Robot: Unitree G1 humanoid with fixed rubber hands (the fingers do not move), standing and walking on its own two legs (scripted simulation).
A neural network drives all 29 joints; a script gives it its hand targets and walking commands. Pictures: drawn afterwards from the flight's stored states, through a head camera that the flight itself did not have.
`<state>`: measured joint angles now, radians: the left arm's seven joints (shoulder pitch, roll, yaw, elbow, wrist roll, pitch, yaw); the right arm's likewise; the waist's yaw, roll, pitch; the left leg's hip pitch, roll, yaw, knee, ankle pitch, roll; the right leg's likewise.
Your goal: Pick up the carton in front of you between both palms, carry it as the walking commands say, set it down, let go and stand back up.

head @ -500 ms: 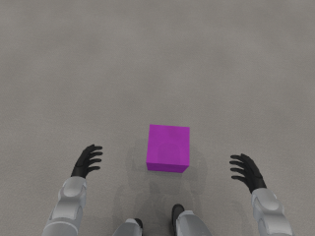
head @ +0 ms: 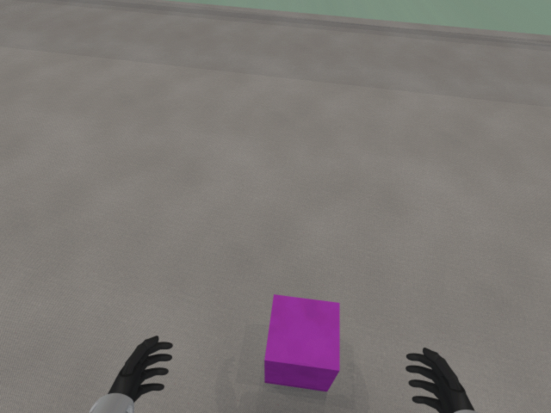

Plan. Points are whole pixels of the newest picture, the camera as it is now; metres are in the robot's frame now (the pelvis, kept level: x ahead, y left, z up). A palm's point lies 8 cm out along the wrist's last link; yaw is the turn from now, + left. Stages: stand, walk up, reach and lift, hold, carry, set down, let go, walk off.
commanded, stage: let go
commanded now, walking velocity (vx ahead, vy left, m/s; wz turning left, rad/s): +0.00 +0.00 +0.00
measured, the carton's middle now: (301, 344) +0.44 -0.07 -0.65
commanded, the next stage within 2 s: stand in 0.20 s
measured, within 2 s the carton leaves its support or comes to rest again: neither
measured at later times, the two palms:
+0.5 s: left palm (84, 411) +0.14 +0.29 -0.09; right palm out of the picture +0.15 -0.29 -0.08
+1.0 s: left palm out of the picture +0.13 +0.29 -0.10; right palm out of the picture +0.14 -0.29 -0.09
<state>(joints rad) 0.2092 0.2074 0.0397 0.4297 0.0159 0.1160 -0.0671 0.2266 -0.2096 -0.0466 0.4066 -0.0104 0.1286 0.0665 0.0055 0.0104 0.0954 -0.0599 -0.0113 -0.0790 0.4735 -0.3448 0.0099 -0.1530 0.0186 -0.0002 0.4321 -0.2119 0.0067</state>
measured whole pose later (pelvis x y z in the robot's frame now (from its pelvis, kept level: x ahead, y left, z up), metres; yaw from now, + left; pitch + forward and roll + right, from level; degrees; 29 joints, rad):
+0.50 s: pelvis +0.02 +0.00 -0.01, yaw +1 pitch +1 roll -1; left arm 0.19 0.32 0.07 0.73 0.05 0.01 0.00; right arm 0.24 -0.34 -0.06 0.65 -0.04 0.02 -0.01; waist 0.00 0.03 0.00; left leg -0.15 -0.02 -0.09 0.54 -0.39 0.01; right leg -0.25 0.01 -0.01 0.52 -0.28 0.01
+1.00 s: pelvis +0.02 +0.00 +0.00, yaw +1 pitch +0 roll -1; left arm 0.14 0.32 0.04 0.88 0.03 0.00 0.02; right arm 0.21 -0.35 -0.04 0.77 -0.03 -0.01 -0.03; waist 0.01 0.01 0.01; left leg -0.09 -0.04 -0.09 0.45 -0.35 0.02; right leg -0.20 -0.01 -0.01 0.47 -0.26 0.01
